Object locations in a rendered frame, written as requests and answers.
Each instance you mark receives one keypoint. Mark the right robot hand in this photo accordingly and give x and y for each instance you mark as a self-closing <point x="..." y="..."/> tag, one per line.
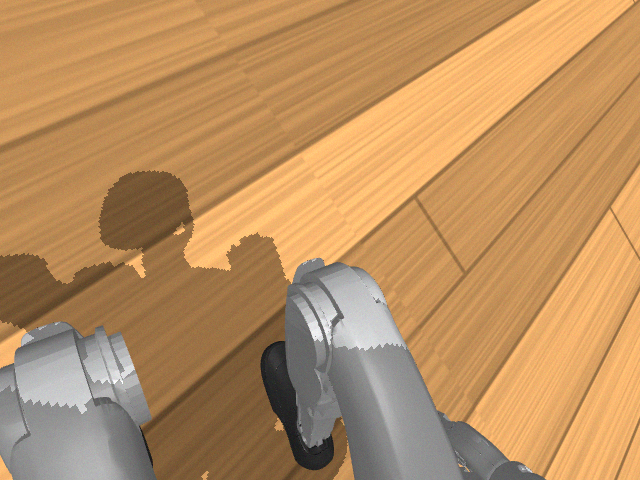
<point x="472" y="450"/>

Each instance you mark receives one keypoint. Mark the right robot arm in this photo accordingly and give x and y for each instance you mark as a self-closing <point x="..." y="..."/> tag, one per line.
<point x="514" y="470"/>

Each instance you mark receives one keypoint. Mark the right robot foot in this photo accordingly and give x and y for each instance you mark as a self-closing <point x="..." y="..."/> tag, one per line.
<point x="282" y="397"/>

